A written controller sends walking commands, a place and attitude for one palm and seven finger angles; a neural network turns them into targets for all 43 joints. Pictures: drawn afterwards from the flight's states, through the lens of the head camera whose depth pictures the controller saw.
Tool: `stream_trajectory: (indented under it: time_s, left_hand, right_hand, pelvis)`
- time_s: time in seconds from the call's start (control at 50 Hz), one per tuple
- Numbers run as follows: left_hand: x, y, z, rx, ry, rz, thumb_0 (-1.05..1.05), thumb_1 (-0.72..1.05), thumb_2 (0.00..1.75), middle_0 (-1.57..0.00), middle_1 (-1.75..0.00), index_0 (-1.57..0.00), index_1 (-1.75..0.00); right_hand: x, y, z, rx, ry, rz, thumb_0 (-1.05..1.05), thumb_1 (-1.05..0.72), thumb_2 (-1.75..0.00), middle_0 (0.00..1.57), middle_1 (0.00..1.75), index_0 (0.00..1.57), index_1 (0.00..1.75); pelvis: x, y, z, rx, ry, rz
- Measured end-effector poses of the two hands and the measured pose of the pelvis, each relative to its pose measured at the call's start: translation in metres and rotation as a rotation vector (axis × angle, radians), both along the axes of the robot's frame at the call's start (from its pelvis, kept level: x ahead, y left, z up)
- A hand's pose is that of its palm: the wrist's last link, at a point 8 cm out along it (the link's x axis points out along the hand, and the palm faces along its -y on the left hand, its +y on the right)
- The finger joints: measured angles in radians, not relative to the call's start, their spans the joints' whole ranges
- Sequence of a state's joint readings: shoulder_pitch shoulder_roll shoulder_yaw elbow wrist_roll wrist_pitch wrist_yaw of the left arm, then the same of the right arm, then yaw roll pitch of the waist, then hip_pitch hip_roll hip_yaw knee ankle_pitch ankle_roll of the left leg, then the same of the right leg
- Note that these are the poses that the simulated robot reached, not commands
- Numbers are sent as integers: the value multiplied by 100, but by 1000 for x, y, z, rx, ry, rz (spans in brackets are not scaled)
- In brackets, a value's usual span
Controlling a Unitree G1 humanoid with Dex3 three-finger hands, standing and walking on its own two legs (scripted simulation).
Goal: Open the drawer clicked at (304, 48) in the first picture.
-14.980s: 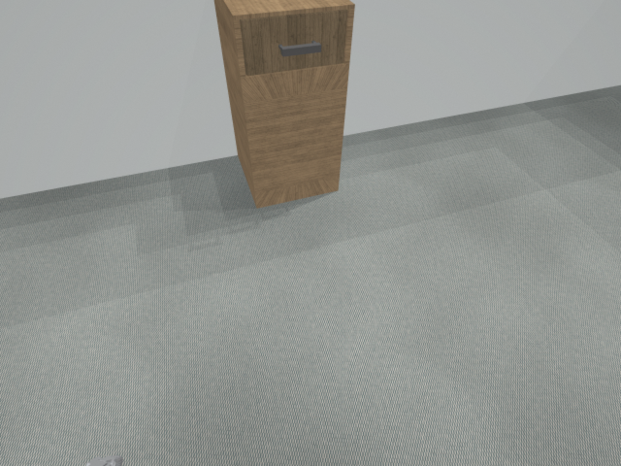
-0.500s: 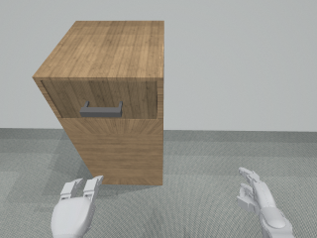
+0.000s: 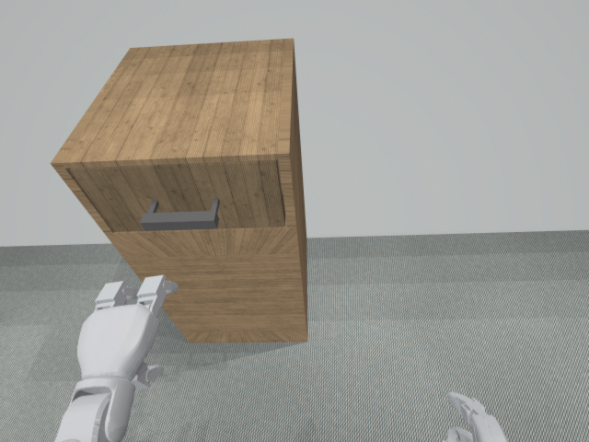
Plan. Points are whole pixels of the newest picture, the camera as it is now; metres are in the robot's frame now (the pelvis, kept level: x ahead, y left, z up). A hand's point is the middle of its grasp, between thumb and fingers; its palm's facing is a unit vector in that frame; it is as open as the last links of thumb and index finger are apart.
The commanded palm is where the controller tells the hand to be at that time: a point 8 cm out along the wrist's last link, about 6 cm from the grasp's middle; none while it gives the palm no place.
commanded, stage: raise the hand with hooked fingers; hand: left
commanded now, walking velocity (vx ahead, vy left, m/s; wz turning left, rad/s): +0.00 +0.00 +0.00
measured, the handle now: (182, 212) +0.49 +0.28 -0.02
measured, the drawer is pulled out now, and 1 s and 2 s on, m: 0.00 0.00 0.00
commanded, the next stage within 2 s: move the hooked fingers above the handle in 0.96 s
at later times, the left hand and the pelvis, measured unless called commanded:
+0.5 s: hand (124, 275) +0.29 +0.26 +0.08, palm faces +0.06 -0.08 -1.00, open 13.8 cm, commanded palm +0.27 +0.26 +0.14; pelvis +0.00 +0.02 +0.01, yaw +1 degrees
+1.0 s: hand (116, 264) +0.30 +0.28 +0.09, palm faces +0.05 -0.08 -1.00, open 13.8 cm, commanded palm +0.28 +0.27 +0.15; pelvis +0.00 +0.03 +0.02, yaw +1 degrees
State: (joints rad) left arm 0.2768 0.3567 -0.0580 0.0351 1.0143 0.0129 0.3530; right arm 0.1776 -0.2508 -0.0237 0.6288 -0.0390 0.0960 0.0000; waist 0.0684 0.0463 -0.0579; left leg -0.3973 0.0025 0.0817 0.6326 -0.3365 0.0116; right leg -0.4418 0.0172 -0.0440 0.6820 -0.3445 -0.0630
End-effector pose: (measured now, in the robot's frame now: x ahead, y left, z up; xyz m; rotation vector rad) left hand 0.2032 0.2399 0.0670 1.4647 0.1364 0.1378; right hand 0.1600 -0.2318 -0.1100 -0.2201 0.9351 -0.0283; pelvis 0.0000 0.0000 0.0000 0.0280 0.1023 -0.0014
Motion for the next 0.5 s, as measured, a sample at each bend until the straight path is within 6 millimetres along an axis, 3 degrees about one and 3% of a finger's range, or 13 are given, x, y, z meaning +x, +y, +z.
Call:
stream_trajectory:
  time_s: [0.08,0.16,0.34,0.5]
  left_hand:
    - [12,6,10,9,-40,14,0,-9,48,-29,-94,-29,-94]
    - [26,7,22,3,-62,15,0,-18,44,-30,-100,-29,-100]
    - [48,9,50,9,-67,1,0,-38,35,-31,-113,-31,-113]
    - [63,22,70,25,-52,-7,0,-47,32,-32,-119,-31,-118]
  right_hand:
    - [3,-11,3,-25,-10,-34,1,-91,-90,20,30,20,30]
    - [15,-9,13,-18,-61,-50,1,-91,-90,20,30,19,30]
    - [49,26,36,47,-165,1,1,-91,-90,20,30,19,30]
    - [56,54,40,79,-159,56,1,-90,-90,20,30,20,30]
  pelvis:
    - [1,3,1,-1,-4,2]
    - [2,7,4,-2,-19,0]
    - [3,13,11,-7,-62,2]
    - [2,18,15,-14,-82,18]
